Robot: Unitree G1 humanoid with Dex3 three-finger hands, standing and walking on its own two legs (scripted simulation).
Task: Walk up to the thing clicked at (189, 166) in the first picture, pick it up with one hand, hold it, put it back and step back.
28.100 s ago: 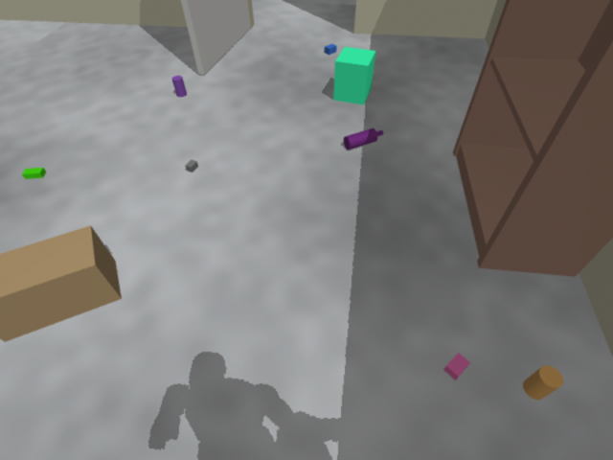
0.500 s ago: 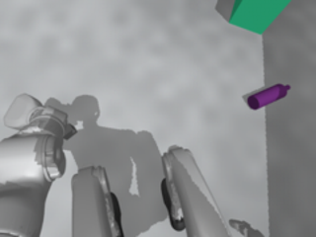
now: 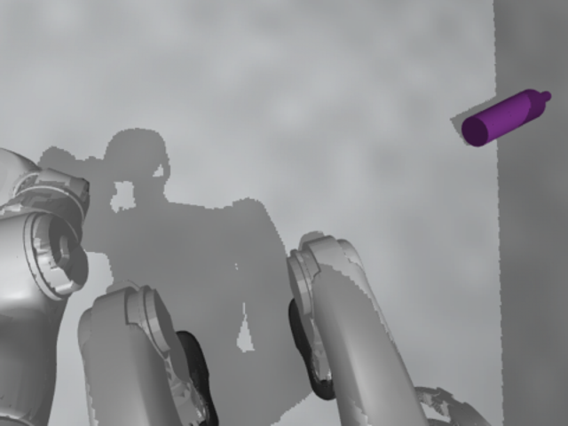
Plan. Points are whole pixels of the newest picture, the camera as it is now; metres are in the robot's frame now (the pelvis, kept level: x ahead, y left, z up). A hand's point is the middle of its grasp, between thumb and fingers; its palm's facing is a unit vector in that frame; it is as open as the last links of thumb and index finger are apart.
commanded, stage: crouch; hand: left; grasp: from above
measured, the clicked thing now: (75, 193) +0.53 +0.29 -0.33
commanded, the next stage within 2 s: lower in 0.44 s
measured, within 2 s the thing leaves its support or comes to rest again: neither
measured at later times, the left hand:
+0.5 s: hand (54, 202) +0.47 +0.26 -0.19, palm faces -0.17 -0.41 -0.90, open 3.4 cm
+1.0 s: hand (75, 203) +0.48 +0.25 -0.23, palm faces -0.20 -0.40 -0.90, open 4.0 cm
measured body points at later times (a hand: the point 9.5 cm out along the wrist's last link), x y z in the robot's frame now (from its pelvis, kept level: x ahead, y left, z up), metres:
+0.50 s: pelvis +0.00 +0.00 -0.02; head +0.26 +0.02 +0.34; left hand +0.48 +0.28 -0.14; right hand -0.01 -0.27 -0.14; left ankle +0.08 +0.13 -0.32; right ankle +0.10 -0.12 -0.32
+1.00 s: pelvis +0.00 +0.00 -0.03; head +0.28 +0.04 +0.31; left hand +0.49 +0.27 -0.18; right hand -0.04 -0.25 -0.12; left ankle +0.08 +0.13 -0.32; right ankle +0.10 -0.12 -0.32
